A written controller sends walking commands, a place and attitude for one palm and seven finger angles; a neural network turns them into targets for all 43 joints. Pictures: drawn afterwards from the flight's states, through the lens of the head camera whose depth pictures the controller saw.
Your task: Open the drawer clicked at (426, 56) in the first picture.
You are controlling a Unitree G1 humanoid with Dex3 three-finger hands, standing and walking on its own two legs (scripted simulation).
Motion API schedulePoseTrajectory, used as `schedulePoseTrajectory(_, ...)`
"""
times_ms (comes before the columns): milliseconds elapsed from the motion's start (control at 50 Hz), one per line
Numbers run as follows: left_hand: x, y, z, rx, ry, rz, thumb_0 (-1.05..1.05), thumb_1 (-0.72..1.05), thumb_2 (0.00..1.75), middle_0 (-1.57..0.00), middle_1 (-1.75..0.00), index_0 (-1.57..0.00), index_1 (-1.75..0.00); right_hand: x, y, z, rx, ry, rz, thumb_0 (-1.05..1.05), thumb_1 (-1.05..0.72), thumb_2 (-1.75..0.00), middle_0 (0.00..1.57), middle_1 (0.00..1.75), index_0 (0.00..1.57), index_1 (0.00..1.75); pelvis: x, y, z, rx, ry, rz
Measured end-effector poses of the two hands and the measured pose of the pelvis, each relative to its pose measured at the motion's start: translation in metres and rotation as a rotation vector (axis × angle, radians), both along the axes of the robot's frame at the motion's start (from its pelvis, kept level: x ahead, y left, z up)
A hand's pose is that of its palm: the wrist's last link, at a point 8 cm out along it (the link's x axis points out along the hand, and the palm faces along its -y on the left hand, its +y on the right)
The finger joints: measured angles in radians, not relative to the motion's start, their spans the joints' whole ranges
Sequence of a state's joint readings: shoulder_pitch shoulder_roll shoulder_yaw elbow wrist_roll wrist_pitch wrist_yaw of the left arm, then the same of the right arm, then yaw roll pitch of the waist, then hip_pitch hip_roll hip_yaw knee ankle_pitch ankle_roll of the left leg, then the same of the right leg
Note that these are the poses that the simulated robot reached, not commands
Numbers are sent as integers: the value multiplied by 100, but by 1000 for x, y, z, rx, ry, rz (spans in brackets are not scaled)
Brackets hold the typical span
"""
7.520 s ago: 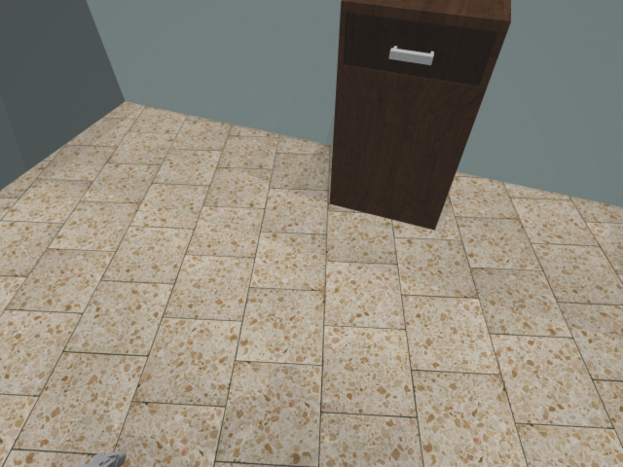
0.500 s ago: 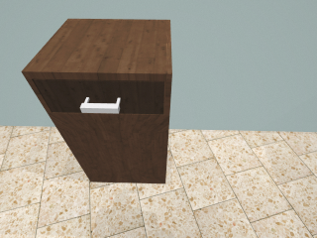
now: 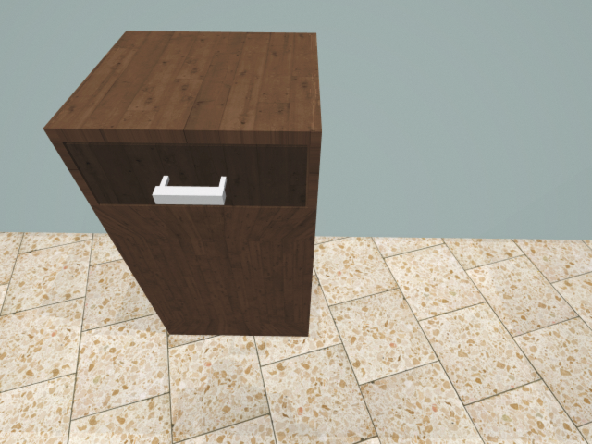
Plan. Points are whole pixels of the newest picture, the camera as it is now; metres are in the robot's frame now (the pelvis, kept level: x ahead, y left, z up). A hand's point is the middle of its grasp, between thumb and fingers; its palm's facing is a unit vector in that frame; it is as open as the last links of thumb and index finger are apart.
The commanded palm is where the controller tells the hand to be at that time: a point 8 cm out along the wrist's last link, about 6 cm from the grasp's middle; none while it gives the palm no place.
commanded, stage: come to a stop and stand still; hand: left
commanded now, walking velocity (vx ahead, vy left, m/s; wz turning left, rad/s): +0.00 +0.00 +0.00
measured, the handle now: (192, 188) +0.56 +0.24 -0.01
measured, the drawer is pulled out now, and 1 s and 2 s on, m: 0.00 0.00 0.00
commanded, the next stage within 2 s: look again from close up in 0.32 s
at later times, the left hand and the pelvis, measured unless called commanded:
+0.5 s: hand out of the picture -0.01 +0.16 -0.17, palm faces +0.01 -0.98 -0.18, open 7.3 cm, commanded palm none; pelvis +0.01 +0.00 +0.01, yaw +0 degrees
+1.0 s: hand out of the picture +0.02 +0.14 -0.17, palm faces +0.05 -0.98 -0.19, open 7.3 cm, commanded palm none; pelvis +0.03 -0.02 +0.00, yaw +1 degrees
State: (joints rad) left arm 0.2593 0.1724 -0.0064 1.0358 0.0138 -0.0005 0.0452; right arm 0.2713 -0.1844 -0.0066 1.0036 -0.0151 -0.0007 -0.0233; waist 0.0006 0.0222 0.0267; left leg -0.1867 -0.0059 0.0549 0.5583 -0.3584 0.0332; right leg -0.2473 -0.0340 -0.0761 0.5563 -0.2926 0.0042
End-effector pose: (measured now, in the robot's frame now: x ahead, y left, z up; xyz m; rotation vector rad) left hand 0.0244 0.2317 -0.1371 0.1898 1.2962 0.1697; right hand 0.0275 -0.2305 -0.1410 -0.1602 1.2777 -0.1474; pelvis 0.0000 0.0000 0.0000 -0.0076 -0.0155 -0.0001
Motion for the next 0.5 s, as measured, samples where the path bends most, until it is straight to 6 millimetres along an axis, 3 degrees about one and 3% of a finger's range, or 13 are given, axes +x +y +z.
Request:
schedulePoseTrajectory(220,-12,-1,6,-22,9,-16,0,92,90,-20,-30,-20,-30,-29,12,1,27,50,16,0,-92,-90,20,29,20,29,-8,4,6,11,2,-7)
schedulePoseTrajectory(380,-32,-11,4,-36,92,6,0,91,90,-20,-30,-20,-30,-53,19,-2,56,148,-1,0,-91,-90,20,29,20,30,-2,0,7,13,8,-5)
schedulePoseTrajectory(500,-37,-23,1,-54,130,23,0,91,90,-20,-30,-20,-30,-56,20,-4,63,187,-14,0,-91,-90,20,29,20,30,6,-4,6,13,8,-4)
